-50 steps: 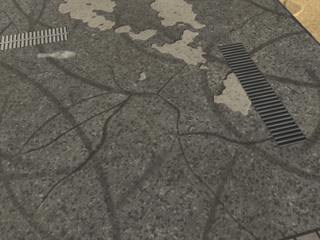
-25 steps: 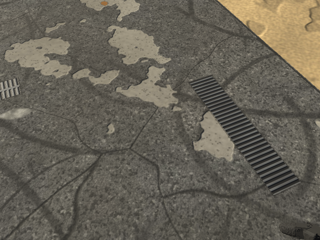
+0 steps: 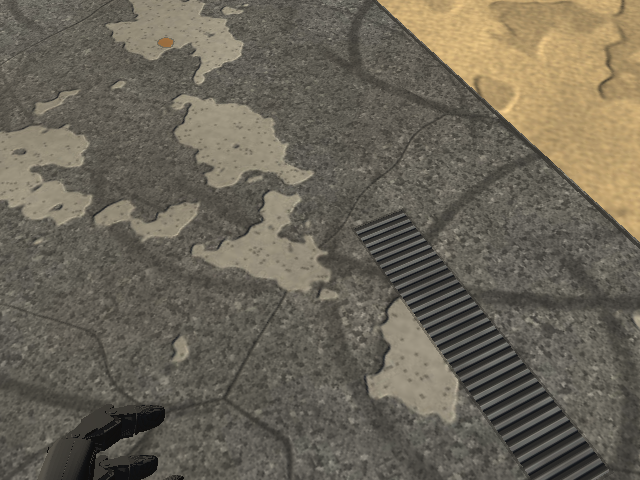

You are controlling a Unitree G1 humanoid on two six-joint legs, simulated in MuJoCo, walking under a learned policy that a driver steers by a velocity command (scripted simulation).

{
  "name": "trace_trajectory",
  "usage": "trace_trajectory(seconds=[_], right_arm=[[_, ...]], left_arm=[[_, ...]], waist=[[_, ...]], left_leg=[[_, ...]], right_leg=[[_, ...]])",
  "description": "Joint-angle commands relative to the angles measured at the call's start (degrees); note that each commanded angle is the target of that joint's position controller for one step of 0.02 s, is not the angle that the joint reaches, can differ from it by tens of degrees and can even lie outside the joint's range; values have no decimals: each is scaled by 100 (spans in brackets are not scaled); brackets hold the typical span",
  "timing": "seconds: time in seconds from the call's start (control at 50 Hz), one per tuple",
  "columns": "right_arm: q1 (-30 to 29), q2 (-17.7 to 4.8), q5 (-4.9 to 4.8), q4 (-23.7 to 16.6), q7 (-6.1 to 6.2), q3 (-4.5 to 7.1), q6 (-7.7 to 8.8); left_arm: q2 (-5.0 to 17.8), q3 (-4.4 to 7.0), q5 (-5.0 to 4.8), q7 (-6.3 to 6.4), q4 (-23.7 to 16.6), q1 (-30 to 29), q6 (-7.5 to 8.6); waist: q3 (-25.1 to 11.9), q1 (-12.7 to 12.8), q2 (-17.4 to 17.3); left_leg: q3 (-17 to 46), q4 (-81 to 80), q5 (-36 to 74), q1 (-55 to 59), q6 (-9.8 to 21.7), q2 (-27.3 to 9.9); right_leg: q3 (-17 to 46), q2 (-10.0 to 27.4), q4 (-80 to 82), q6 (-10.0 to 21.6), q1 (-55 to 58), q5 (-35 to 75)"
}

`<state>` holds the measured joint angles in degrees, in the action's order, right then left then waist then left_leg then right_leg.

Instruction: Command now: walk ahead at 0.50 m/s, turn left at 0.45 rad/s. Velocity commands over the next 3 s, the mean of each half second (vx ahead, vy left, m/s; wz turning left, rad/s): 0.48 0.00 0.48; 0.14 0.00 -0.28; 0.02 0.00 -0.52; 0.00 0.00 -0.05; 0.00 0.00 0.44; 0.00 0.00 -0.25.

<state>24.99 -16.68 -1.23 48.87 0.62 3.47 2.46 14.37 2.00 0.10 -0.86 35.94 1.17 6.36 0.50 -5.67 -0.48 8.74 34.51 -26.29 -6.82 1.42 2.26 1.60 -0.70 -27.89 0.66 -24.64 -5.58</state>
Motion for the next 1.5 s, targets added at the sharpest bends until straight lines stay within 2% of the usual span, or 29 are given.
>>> trace_trajectory(seconds=[0.02, 0.04, 0.08, 0.16, 0.28, 0.38, 0.42, 0.46, 0.48, 0.5, 0.52, 0.54, 0.58, 0.66, 0.78, 0.96, 0.98, 1.0, 1.02, 1.04, 1.08, 1.1, 1.22, 1.36, 1.42, 1.44, 1.46, 1.48, 1.5], right_arm=[[134, -534, -116, -650, 23, 31, 184], [-338, -808, -121, -714, 17, 125, 160], [-704, -684, -24, -788, 4, 147, 100], [-873, -300, -35, -970, -74, 100, -74], [-1724, -176, -1, -1293, -257, 5, -40], [-2371, -330, 1, -1644, -383, 42, -73], [-2127, -484, 73, -1669, -388, 134, -91], [-638, -963, 127, -1277, -269, 398, -87], [-306, -1611, 245, -1227, -151, 466, -81], [-264, -1424, 215, -1376, -155, 362, -73], [-457, -1090, 231, -1352, -201, 250, -53], [-722, -926, 199, -1244, -213, 203, -6], [-1325, -571, 170, -1137, -212, 107, 67], [-1972, -424, 343, -990, -174, 74, 226], [-1930, -657, 269, -689, 106, 165, 10], [-1900, -899, -24, -488, 147, 305, -335], [-1623, -799, -16, -371, 142, 295, -328], [-1636, -615, 183, -502, 116, 247, -270], [-2027, -361, 333, -805, 100, 147, -237], [-2264, -581, 259, -744, 56, 209, -235], [-2213, -571, 79, -644, 91, 237, -257], [-2223, -684, 134, -629, 148, 278, -277], [-2167, -459, 107, -598, 180, 224, -269], [-2145, -589, 64, -604, 60, 241, -174], [-1619, -615, 70, -444, -37, 265, -65], [-1528, -819, 138, -423, -38, 310, -54], [-1636, -1192, 237, -516, 5, 357, -89], [-1679, -1249, 418, -506, -19, 345, -94], [-1845, -999, 367, -622, -23, 277, -57]], left_arm=[[1212, 465, 16, 50, 161, 2122, -73], [905, 373, -12, 60, 149, 1880, -78], [613, 275, 27, 39, 193, 1337, -86], [656, 323, 26, 45, 373, 1070, 8], [1038, 445, -6, 112, 621, 1188, -30], [1312, 538, -157, 126, 849, 1506, -165], [1467, 569, -206, 147, 904, 1542, -248], [1252, 437, -165, 163, 966, 1659, -279], [560, 174, 134, 84, 727, 2140, -196], [714, 120, -4, 33, 964, 2368, -124], [1223, 287, -269, 19, 971, 1841, -138], [1093, 246, -333, 39, 846, 1484, -157], [985, 270, -171, 148, 990, 1498, -315], [715, 285, -108, 282, 1205, 1975, -650], [631, 268, -77, 186, 766, 1106, -719], [669, 378, -98, -60, 346, 960, -852], [897, 467, -66, -17, 384, 1208, -827], [1623, 669, -25, 105, 369, 1569, -805], [1940, 704, 98, 129, 311, 1673, -770], [1553, 590, 107, 75, 271, 1678, -675], [1329, 546, -44, 112, 201, 1067, -574], [1194, 499, -131, 157, 154, 829, -598], [1321, 524, -81, 298, 85, 820, -702], [1358, 521, -68, 271, -3, 590, -817], [1226, 446, -126, 307, -66, 379, -882], [1047, 387, -96, 327, -44, 576, -891], [707, 285, 22, 310, -11, 964, -873], [998, 384, -23, 321, -177, 800, -812], [1415, 504, -11, 334, -21, 896, -783]], waist=[[-1592, 1069, 1412], [-875, 1116, 944], [-226, 860, 590], [87, 585, 633], [219, 789, 365], [386, 893, 355], [140, 648, 470], [-705, -167, 159], [-1538, 163, -1355], [-2889, 43, -1241], [-2416, -142, -464], [-1587, 21, -425], [-806, 463, -351], [-605, 899, -440], [-329, 591, -436], [-311, 683, -453], [-474, 757, -151], [-763, 745, 1078], [-1041, 816, 1955], [-1361, 1024, 934], [-856, 722, 432], [-696, 633, 433], [-781, 591, 714], [-611, 674, 1027], [-688, 383, 1006], [-719, 444, 677], [-782, 774, -733], [-485, 721, -1652], [-405, 672, -1049]], left_leg=[[-35, 3414, -676, -3770, 7, -228], [-46, 3662, -163, -3967, -7, -417], [-191, 3427, 540, -3701, -93, -720], [-314, 2907, 1058, -3338, -210, -965], [-625, 1079, 2609, -3071, -172, -902], [-968, 285, 2245, -2936, 149, -715], [-1255, 123, 1653, -2184, 377, -326], [-1109, -500, 2960, 364, 692, -54], [1261, -242, 4883, 2751, 1492, -1826], [3001, -857, 5395, 3062, 2279, -2862], [1942, -862, 5835, 2454, 1995, -2600], [1027, -876, 5800, 1720, 1704, -2296], [204, -1334, 5181, 309, 1318, -1845], [-719, -1976, 5115, -851, 1329, -1709], [-1219, -2187, 3830, -322, 1226, -1777], [-1430, -834, 4110, 401, 719, -2028], [-1681, -163, 3879, 183, 348, -1684], [-2071, 1361, 2467, -1035, -168, -1070], [-1660, 2752, -1222, -2698, -571, -72], [-689, 3497, -1421, -2895, -521, -185], [-539, 3315, -505, -3183, -427, -389], [-500, 3045, -150, -3156, -458, -448], [-470, 1743, 550, -2459, -698, -189], [-380, 412, 595, -1626, -612, -18], [-546, -1120, 1610, -755, -399, -61], [-182, -1467, 2193, -215, -203, -565], [1014, -1603, 3368, 297, 295, -1755], [2175, -1766, 3820, -105, 1346, -2475], [1991, -1772, 3597, -224, 1553, -2434]], right_leg=[[3867, 2485, 979, 1364, 4392, -2036], [3063, 2255, 1077, 1162, 3771, -1902], [1905, 1801, 1366, 1011, 2675, -763], [736, 1614, 1890, 1039, 1838, 325], [-485, 1487, 2008, 911, 1919, 966], [-920, 1723, 1671, 665, 2628, 1436], [-1077, 1700, 810, 555, 2729, 3378], [-1293, 1269, -1347, 180, 1733, 3573], [-1295, 508, -3627, -263, -604, -1013], [-93, -3, -5013, -379, -923, -3389], [433, 259, -5195, -307, -1073, -3122], [332, 473, -4816, -241, -1317, -2888], [258, 786, -4036, -277, -858, -2264], [252, 654, -3499, -488, 56, -1319], [20, 743, -2118, -462, -298, -471], [-614, 311, -257, 51, 324, -675], [-399, 240, 360, 264, 984, 421], [1004, 1191, 373, 751, 2170, 3067], [2783, 2321, 446, 2021, 2899, 4327], [2518, 2225, 520, 2144, 2917, 3930], [1678, 1624, 580, 1536, 2478, 2757], [1562, 1500, 657, 1366, 2257, 2406], [1522, 1174, 668, 1287, 1895, 2062], [2289, 1040, 569, 1190, 1439, 1016], [2334, 792, 136, 857, 1365, 963], [2116, 518, -213, 564, 1008, 205], [1273, -246, -1406, 215, 318, -1754], [815, -696, -2427, -45, -504, -3321], [1036, -450, -3382, -175, -534, -3158]])
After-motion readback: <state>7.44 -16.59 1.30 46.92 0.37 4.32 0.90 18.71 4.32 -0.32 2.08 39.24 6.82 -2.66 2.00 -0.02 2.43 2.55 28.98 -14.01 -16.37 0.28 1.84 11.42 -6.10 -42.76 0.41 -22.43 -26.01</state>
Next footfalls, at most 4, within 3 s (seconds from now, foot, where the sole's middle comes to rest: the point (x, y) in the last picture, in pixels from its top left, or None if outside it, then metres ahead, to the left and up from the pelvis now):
0.46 left None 0.37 0.20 -0.77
0.98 right None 0.45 -0.02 -0.77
1.44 left None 0.49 0.21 -0.77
1.78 right None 0.39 -0.04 -0.77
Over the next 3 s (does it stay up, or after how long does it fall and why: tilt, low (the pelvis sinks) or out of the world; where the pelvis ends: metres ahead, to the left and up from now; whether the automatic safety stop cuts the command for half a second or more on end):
stays up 0.44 0.13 0.01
